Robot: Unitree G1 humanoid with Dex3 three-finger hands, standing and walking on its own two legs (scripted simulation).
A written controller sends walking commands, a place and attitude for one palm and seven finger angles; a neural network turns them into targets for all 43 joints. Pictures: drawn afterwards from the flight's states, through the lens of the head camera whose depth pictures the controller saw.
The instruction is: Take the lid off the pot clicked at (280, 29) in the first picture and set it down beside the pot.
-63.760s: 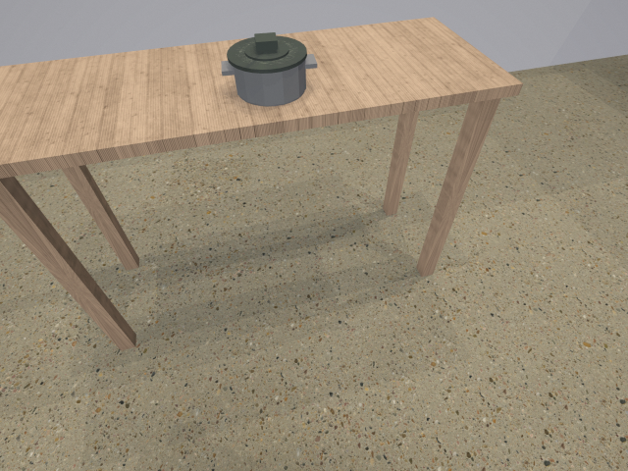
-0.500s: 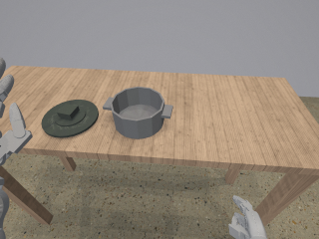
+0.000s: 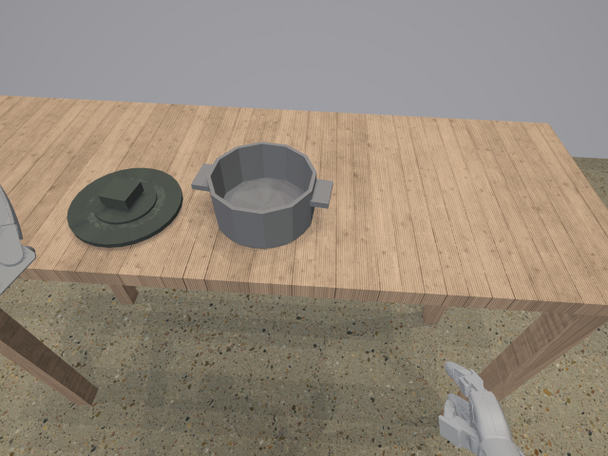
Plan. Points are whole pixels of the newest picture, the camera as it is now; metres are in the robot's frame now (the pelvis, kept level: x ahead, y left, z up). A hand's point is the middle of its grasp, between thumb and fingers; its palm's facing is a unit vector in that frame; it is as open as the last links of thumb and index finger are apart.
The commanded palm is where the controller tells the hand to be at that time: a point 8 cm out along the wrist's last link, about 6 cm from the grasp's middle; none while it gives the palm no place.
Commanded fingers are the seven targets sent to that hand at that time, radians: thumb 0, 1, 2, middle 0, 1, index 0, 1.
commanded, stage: step back with the hand held close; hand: left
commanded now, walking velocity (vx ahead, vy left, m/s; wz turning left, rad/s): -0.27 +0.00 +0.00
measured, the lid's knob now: (121, 193) +0.45 +0.34 +0.07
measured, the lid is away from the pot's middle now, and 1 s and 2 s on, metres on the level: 0.23 0.23 0.23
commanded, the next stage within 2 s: stop stepping back and stand still in 1.08 s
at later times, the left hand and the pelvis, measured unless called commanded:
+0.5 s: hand out of the picture +0.13 +0.25 +0.25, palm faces +0.48 -0.77 -0.42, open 7.5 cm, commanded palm +0.07 +0.30 +0.25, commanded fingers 0.00 0.90 0.90 -0.20 -0.30 -0.20 -0.30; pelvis -0.06 +0.02 -0.02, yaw +0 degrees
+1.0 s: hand out of the picture +0.05 +0.26 +0.25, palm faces +0.36 -0.85 -0.39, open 7.5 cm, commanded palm +0.01 +0.33 +0.25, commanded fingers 0.00 0.90 0.90 -0.20 -0.30 -0.20 -0.30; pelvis -0.14 +0.06 -0.02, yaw -6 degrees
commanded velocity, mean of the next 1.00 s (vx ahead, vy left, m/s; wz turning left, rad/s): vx -0.33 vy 0.00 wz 0.01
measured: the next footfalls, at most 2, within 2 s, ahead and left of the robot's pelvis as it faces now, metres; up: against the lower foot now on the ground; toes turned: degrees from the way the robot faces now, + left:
right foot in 0.94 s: -0.21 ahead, -0.12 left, +0.00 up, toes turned -5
right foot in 1.40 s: -0.29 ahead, +0.00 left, +0.00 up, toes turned -8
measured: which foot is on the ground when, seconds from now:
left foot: down 0.00-1.00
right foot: down 0.00-0.64, up 0.66-0.92, down 0.94-1.00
